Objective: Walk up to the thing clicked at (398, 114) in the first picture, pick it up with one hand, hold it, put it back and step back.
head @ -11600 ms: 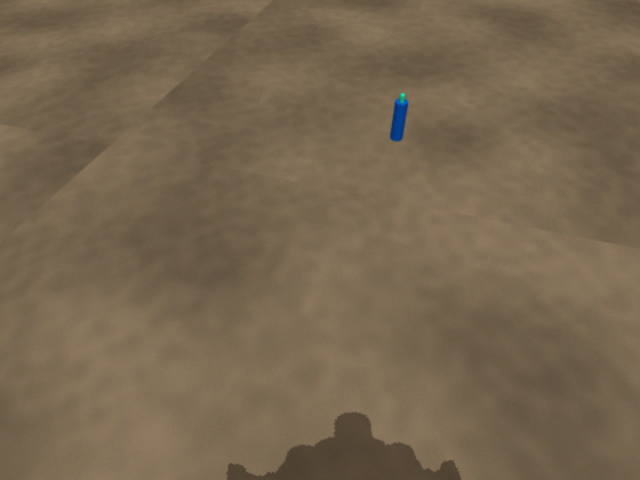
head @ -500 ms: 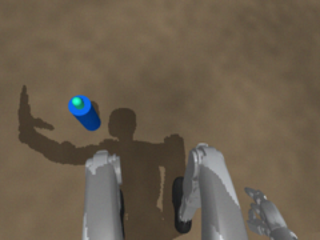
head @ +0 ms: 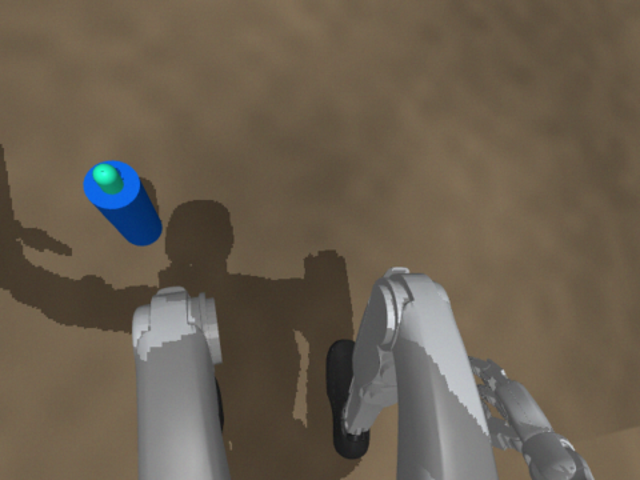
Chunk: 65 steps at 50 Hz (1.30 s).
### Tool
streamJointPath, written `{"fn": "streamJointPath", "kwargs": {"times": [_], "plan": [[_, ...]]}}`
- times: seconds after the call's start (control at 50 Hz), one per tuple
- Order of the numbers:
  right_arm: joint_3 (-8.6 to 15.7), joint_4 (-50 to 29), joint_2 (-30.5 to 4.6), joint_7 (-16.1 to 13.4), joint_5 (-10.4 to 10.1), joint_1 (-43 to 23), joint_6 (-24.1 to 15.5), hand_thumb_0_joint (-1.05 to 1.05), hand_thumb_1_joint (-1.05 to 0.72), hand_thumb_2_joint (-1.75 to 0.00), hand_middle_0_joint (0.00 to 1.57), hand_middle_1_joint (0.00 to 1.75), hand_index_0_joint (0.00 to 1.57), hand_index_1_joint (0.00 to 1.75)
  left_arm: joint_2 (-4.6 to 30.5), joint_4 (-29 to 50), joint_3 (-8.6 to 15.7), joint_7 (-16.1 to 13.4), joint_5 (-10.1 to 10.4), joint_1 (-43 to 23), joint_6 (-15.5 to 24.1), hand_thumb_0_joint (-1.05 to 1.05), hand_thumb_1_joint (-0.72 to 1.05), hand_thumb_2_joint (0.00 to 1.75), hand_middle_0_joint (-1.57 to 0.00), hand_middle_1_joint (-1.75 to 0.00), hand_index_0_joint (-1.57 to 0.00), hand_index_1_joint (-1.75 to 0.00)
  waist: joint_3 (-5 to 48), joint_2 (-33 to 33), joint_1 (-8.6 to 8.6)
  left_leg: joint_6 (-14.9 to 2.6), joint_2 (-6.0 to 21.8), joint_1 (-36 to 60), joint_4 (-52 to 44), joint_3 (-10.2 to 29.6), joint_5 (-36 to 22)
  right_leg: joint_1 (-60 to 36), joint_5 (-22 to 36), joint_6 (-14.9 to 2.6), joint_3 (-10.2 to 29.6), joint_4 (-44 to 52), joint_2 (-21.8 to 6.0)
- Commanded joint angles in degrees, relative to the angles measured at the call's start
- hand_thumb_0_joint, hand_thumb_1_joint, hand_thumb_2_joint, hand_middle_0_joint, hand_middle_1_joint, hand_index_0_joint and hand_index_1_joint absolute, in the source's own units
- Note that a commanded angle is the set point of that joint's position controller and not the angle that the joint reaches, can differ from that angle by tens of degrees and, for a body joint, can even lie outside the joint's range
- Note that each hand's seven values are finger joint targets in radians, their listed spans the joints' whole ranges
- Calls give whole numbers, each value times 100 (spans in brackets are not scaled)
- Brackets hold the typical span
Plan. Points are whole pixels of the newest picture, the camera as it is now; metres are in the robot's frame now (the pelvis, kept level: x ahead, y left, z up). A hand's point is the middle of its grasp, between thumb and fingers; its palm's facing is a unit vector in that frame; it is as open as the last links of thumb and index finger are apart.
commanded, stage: approach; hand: left
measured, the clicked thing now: (126, 205) +0.47 +0.24 -0.23
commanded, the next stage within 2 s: close in in 0.24 s
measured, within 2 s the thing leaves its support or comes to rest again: neither
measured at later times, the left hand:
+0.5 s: hand (73, 237) +0.41 +0.30 -0.22, palm faces +0.15 -0.99 +0.07, open 17.6 cm
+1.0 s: hand (116, 225) +0.43 +0.25 -0.22, palm faces +0.19 -0.98 +0.03, open 17.5 cm
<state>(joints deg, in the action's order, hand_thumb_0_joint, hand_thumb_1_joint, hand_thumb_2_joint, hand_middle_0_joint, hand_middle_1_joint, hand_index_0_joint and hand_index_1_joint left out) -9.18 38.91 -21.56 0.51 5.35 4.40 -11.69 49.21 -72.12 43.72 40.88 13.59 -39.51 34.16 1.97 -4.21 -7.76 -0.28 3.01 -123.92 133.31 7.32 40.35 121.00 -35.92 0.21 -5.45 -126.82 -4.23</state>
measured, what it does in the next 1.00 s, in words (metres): lowers itself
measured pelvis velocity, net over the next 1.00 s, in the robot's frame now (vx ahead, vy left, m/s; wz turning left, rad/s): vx -0.03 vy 0.02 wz -0.13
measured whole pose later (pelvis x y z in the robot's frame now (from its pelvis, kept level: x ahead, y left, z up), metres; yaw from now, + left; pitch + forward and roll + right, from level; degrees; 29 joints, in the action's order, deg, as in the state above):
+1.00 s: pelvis -0.03 +0.02 -0.08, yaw -8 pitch +12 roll -16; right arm -26.2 32.9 -22.3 7.4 19.0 -6.7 -1.3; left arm 45.2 -81.8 32.7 10.3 7.0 -36.9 60.7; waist -15.2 -13.1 -14.7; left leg -1.0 2.5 -127.2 151.1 19.0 38.8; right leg 118.9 -30.1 2.9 -13.2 -135.6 -0.9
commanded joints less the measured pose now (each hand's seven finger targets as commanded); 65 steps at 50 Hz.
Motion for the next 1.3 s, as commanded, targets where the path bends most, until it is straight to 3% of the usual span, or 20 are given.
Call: {"fn": "streamJointPath", "kwargs": {"times": [0.0, 0.12, 0.16, 0.24, 0.34, 0.42, 0.44, 0.5, 0.56, 0.6, 0.7, 0.8, 0.82, 0.84, 0.92, 0.96, 0.98, 1.14, 1.2, 1.28], "plan": [[310, -270, -1503, -23, 138, 451, -66, 0, -91, -90, 20, 30, 20, 30, 2029, 728, 327, -119, 136, -939, 812, 0, -61, 3, -6, -10, -7, -10, 3227, 1536, 82, -36, -101, 2202, -1241, -314, -746, -1734, 434, -191, -207, 856, 360], [44, -304, -1710, 53, 387, 106, 188, 0, -90, -90, 20, 30, 20, 30, 2203, 919, 357, -251, 32, -774, 1228, 0, -61, 7, -5, -12, -5, -12, 3406, 2430, 22, 130, 1, 2833, -1064, -29, -1323, -1516, 838, -245, -463, 280, 399], [-62, -272, -1748, 66, 462, -21, 262, 0, -91, -90, 20, 30, 20, 30, 2229, 939, 402, -303, 67, -765, 1383, 0, -61, 6, -5, -11, -5, -11, 3343, 2407, -60, 130, 17, 2833, -881, 36, -1379, -1517, 892, -224, -526, 213, 422], [-271, -278, -1773, 102, 610, -278, 350, 0, -91, -90, 20, 30, 20, 30, 1612, 419, -8, -470, 93, -712, 1658, 0, -61, 5, -5, -13, -6, -12, 2833, 2202, -402, 131, 43, 2564, -673, 153, -1126, -1377, 799, -192, -686, 122, 481], [-539, -364, -1885, 153, 763, -651, 458, 0, -90, -90, 20, 30, 20, 30, 1267, 111, -475, -806, 52, -932, 2093, 0, -61, 5, -4, -12, -7, -9, 2281, 2161, -667, 171, 81, 2369, -544, 381, -778, -1179, 657, -156, -896, -50, 499], [-750, -444, -1953, 231, 918, -822, 543, 0, -90, -89, 20, 30, 20, 30, 1326, -96, -370, -1202, 41, -838, 2427, 0, -61, 5, -4, -13, -8, -10, 2145, 2104, -683, 190, 82, 2309, -397, 425, -815, -1457, 755, -110, -982, -93, 542], [-799, -463, -1952, 254, 963, -845, 566, 0, -90, -89, 20, 30, 20, 30, 1484, -24, -298, -1332, 23, -917, 2507, 0, -61, 5, -4, -13, -8, -10, 2185, 2158, -641, 182, 83, 2254, -342, 413, -784, -1537, 761, -113, -986, -82, 576], [-843, -444, -1982, 321, 1089, -838, 666, 0, -90, -90, 20, 30, 20, 30, 1253, 101, -391, -1749, -146, -924, 2684, 0, -61, 6, -3, -12, -7, -9, 2071, 2387, -718, 258, 103, 2420, -362, 498, -1081, -1554, 1028, -100, -1074, -193, 574], [-832, -499, -2009, 378, 1202, -850, 784, 0, -91, -90, 20, 30, 20, 30, 1271, 269, -455, -2126, -396, -903, 2797, 0, -61, 6, -4, -11, -7, -8, 2000, 2629, -765, 301, 116, 2486, -381, 531, -1251, -1572, 1172, -113, -1136, -248, 592], [-811, -546, -2026, 419, 1280, -881, 849, 0, -91, -90, 20, 30, 20, 30, 1008, 140, -573, -2297, -468, -681, 2802, 0, -61, 5, -4, -11, -7, -8, 1986, 2574, -855, 300, 120, 2509, -359, 558, -1286, -1635, 1236, -97, -1169, -226, 602], [-824, -661, -2043, 502, 1291, -974, 966, 0, -91, -90, 20, 30, 20, 30, 602, 6, -1003, -2599, -563, -672, 2788, 0, -61, 6, -4, -11, -7, -8, 1527, 2206, -1012, 228, 102, 2006, -399, 629, -652, -1500, 916, -72, -1223, -113, 609], [-898, -738, -2000, 549, 1301, -1037, 998, 0, -91, -90, 20, 30, 20, 30, 616, 69, -1078, -2844, -508, -857, 2897, 0, -61, 8, -5, -12, -8, -9, 1536, 1792, -1047, 114, 69, 1671, -226, 606, -380, -1627, 784, -28, -1187, -16, 654], [-934, -758, -1994, 552, 1309, -1033, 1002, 0, -91, -90, 20, 30, 20, 30, 656, 40, -1087, -2880, -502, -956, 2938, 0, -61, 8, -4, -11, -8, -9, 1519, 1822, -1122, 108, 63, 1643, -224, 614, -347, -1669, 767, -16, -1196, -7, 657], [-936, -737, -2012, 552, 1315, -982, 1021, 0, -91, -90, 20, 30, 20, 30, 689, -34, -1008, -2940, -503, -893, 2954, 0, -60, 10, -4, -11, -7, -9, 1515, 1804, -1107, 109, 59, 1635, -219, 623, -346, -1700, 782, -12, -1198, -6, 658], [-994, -777, -2035, 567, 1352, -1038, 1054, 0, -91, -90, 20, 30, 20, 30, 800, -138, -1065, -3115, -646, -982, 3069, 0, -58, 13, -4, -12, -6, -10, 1256, 1851, -1131, 111, 92, 1524, -352, 718, 27, -1569, 518, -22, -1235, -23, 666], [-1014, -806, -2032, 574, 1371, -1061, 1083, 0, -91, -90, 20, 30, 20, 30, 822, -181, -1026, -3181, -676, -861, 3095, 0, -57, 12, -4, -11, -6, -9, 1344, 1935, -1034, 141, 95, 1625, -329, 702, -119, -1573, 635, -38, -1220, -62, 681], [-1020, -824, -2040, 580, 1389, -1058, 1088, 0, -91, -90, 20, 30, 20, 30, 770, -174, -1083, -3193, -689, -926, 3120, 0, -57, 13, -4, -11, -5, -10, 1341, 1990, -1118, 142, 92, 1649, -334, 710, -86, -1574, 617, -32, -1237, -50, 681], [-1047, -778, -2070, 581, 1388, -1002, 1112, 0, -90, -90, 20, 30, 20, 30, 713, -203, -1212, -3358, -689, -1072, 3182, 0, -50, 17, -6, -8, -5, -10, 1283, 1925, -1224, 121, 103, 1598, -292, 739, -187, -1610, 783, -30, -1256, -54, 697], [-1050, -728, -2093, 581, 1407, -938, 1142, 0, -88, -90, 20, 30, 20, 30, 803, -166, -1175, -3402, -721, -1080, 3190, 0, -26, 30, -25, -25, -25, -26, 1409, 2077, -1230, 166, 130, 1823, -301, 780, -296, -1644, 892, -33, -1262, -93, 694], [-1077, -711, -2063, 577, 1410, -980, 1166, 0, -88, -90, 20, 30, 20, 30, 748, -149, -1260, -3406, -725, -1161, 3197, 0, -2, 39, -33, -32, -33, -32, 1408, 2116, -1275, 175, 133, 1855, -268, 797, -466, -1640, 1026, -32, -1273, -126, 689]]}}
